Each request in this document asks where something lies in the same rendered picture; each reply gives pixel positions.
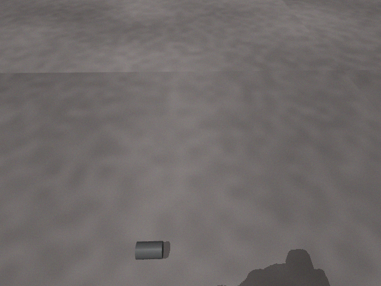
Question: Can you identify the can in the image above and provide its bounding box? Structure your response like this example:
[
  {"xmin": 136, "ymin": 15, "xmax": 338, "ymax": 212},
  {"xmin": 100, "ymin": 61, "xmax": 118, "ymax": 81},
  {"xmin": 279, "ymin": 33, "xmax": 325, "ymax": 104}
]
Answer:
[{"xmin": 135, "ymin": 241, "xmax": 164, "ymax": 260}]

